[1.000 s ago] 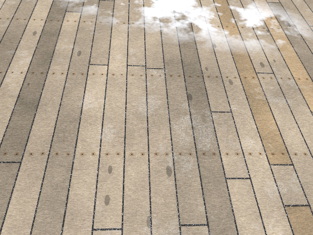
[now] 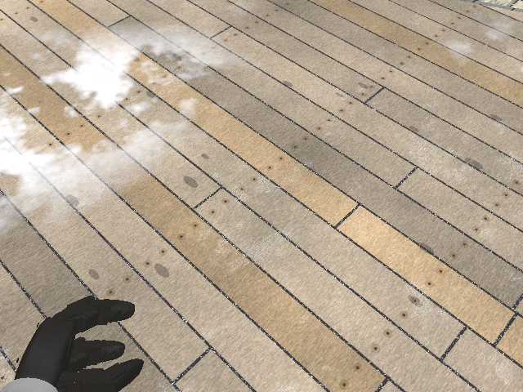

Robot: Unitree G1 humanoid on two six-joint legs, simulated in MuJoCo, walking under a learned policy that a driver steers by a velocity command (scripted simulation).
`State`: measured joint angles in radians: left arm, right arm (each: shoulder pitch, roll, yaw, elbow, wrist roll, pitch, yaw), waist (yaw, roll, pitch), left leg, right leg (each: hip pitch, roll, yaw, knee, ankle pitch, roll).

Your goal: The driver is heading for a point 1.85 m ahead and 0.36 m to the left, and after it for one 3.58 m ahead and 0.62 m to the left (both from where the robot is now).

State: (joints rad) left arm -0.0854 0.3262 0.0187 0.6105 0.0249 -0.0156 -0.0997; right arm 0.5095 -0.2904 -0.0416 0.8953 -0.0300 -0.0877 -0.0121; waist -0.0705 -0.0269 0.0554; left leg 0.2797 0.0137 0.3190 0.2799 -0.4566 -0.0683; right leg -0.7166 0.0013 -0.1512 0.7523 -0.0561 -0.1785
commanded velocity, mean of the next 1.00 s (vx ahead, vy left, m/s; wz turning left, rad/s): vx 0.57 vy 0.00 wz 0.30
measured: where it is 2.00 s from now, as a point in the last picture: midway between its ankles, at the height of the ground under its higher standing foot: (106, 130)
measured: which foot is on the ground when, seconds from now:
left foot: down 0.00-0.04, up 0.06-0.42, down 0.44-0.90, up 0.92-1.00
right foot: up 0.00-0.02, down 0.04-0.44, up 0.46-0.88, down 0.90-1.00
